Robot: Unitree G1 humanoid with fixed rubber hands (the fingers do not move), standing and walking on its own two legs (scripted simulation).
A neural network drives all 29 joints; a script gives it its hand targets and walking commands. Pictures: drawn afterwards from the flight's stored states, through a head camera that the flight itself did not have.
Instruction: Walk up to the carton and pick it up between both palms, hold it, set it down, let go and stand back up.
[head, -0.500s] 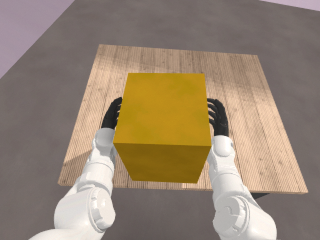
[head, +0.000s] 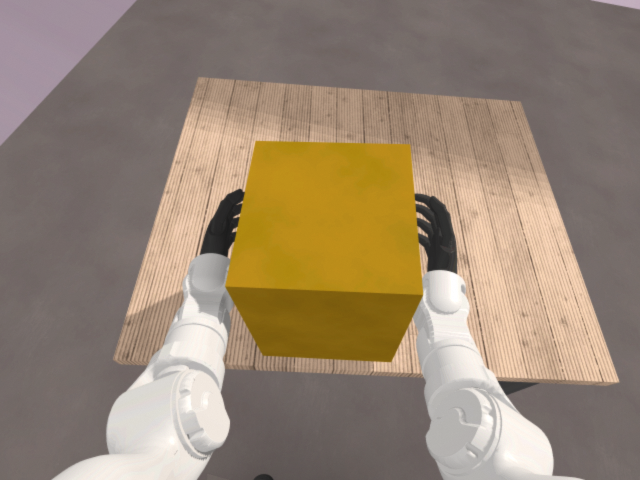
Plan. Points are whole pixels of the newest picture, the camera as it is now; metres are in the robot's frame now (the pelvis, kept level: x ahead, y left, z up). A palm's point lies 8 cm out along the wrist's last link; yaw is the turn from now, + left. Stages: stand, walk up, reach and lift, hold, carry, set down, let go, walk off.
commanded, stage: set down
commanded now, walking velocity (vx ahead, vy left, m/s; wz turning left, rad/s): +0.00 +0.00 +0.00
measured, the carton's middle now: (329, 260) +0.40 +0.01 -0.03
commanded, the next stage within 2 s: none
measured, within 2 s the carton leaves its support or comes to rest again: rests again in 0.04 s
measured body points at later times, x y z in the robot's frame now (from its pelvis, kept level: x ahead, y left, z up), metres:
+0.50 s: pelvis -0.01 +0.00 +0.00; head +0.10 +0.03 +0.43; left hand +0.42 +0.15 -0.01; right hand +0.39 -0.14 +0.01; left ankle +0.00 +0.11 -0.74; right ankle -0.03 -0.11 -0.74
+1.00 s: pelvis -0.01 +0.01 -0.02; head +0.08 +0.03 +0.42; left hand +0.43 +0.16 -0.01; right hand +0.40 -0.15 -0.01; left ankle +0.00 +0.11 -0.74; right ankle -0.03 -0.11 -0.74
